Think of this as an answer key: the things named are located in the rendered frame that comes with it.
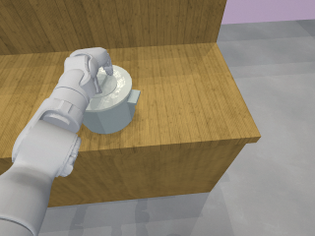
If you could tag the pot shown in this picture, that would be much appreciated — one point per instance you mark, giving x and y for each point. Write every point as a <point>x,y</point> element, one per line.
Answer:
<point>115,119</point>

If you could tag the left robot forearm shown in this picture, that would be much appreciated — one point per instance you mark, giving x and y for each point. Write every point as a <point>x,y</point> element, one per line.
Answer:
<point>69,100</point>

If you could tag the robot left hand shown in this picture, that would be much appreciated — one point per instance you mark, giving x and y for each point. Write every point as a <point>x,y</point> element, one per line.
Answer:
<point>103,59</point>

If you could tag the table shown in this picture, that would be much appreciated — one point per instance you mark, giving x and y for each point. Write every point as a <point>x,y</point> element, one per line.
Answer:
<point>190,121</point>

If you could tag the lid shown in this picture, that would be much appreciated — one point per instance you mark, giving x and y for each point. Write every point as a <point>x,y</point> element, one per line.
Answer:
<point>115,90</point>

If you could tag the left robot upper arm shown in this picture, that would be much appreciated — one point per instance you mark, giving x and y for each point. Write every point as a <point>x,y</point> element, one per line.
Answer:
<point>49,151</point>

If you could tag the knob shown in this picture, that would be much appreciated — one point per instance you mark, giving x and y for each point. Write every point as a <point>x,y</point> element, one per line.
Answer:
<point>102,78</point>

